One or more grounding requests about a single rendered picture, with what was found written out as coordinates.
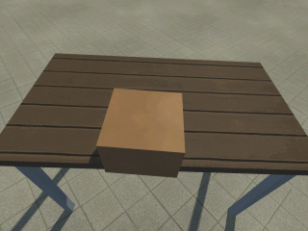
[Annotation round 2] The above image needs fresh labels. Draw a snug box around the carton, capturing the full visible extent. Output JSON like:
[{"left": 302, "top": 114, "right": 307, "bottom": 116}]
[{"left": 96, "top": 88, "right": 186, "bottom": 178}]

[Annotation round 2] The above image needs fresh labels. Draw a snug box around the table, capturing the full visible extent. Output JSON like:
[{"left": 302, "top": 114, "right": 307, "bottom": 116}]
[{"left": 0, "top": 53, "right": 308, "bottom": 216}]

